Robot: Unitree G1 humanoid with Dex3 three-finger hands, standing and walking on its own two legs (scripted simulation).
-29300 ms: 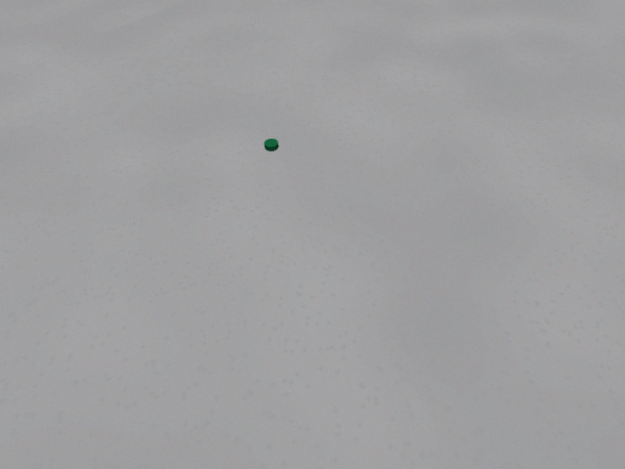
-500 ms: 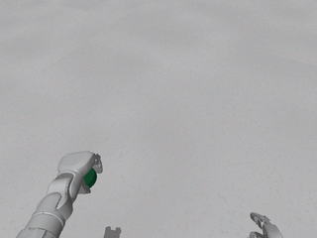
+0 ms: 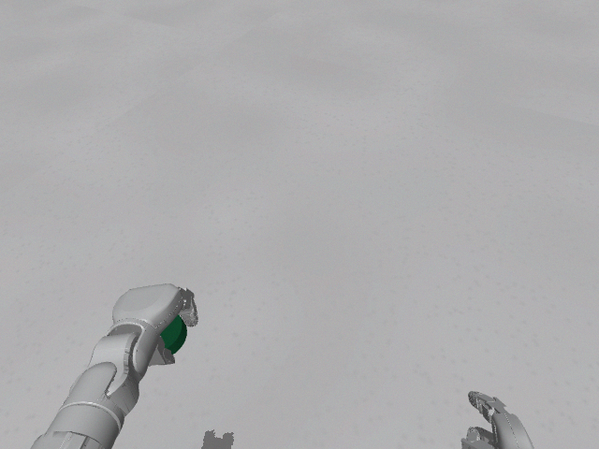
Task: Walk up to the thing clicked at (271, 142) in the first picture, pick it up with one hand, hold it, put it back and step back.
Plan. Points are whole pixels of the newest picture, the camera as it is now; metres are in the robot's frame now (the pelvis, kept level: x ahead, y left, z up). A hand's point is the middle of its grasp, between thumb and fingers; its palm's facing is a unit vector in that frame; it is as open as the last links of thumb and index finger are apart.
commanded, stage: hold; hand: left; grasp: from above
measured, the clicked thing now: (161, 333) +0.32 +0.23 -0.07
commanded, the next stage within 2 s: crouch in 0.46 s
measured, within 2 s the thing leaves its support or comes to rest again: neither
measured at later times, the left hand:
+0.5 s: hand (161, 332) +0.30 +0.22 -0.04, palm faces -0.45 -0.06 -0.89, open 7.9 cm
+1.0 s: hand (177, 350) +0.31 +0.23 -0.13, palm faces -0.44 +0.01 -0.90, open 7.9 cm
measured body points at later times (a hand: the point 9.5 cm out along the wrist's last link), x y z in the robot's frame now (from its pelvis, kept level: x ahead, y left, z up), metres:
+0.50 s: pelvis +0.01 +0.00 +0.00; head +0.03 -0.02 +0.45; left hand +0.32 +0.22 +0.01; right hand +0.14 -0.26 -0.12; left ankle +0.01 +0.11 -0.74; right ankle +0.03 -0.12 -0.74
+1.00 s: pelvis -0.01 +0.00 -0.04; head +0.06 +0.00 +0.40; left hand +0.33 +0.23 -0.08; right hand +0.11 -0.27 -0.16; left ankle +0.01 +0.12 -0.74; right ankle +0.03 -0.12 -0.74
